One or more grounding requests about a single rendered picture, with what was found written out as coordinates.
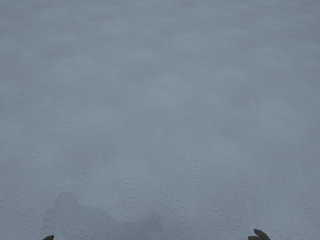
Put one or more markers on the right robot hand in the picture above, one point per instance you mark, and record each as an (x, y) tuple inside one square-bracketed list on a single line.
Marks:
[(261, 235)]

